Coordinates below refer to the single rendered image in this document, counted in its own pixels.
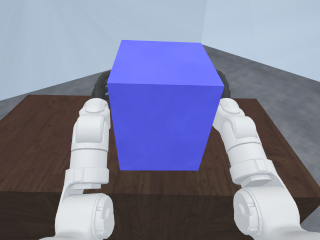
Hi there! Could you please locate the carton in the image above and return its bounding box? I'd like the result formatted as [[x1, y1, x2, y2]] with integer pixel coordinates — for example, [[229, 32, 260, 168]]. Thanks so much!
[[107, 40, 225, 171]]

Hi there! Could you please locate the right robot hand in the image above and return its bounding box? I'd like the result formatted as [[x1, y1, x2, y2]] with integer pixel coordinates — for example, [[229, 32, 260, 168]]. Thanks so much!
[[215, 69, 231, 99]]

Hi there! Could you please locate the left robot hand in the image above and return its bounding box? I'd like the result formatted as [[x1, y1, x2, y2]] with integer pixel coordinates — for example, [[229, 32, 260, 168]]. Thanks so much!
[[90, 71, 111, 108]]

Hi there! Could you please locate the left robot forearm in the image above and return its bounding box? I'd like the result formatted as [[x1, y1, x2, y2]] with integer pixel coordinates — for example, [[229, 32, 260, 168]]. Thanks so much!
[[55, 98, 111, 233]]

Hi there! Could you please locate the right robot forearm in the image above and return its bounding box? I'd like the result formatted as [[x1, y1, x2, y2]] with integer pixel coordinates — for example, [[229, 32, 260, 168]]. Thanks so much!
[[212, 98, 300, 223]]

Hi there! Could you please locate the pedestal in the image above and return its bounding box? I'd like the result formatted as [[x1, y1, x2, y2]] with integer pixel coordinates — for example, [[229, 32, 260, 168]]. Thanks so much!
[[0, 94, 320, 240]]

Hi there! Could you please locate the robot left upper arm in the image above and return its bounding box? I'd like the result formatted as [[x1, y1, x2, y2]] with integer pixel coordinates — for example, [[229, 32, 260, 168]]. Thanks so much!
[[39, 193, 115, 240]]

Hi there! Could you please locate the robot right upper arm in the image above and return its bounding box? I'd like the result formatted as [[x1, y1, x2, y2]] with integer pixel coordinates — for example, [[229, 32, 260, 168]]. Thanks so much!
[[233, 185, 320, 240]]

